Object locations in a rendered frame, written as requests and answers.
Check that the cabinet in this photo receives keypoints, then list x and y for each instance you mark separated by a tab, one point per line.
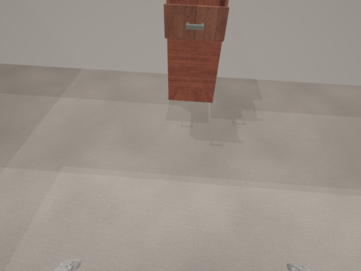
193	64

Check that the left robot hand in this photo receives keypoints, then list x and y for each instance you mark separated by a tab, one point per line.
68	265

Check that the drawer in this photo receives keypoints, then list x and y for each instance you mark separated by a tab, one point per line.
214	18

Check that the handle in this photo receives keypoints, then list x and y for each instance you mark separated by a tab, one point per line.
195	26

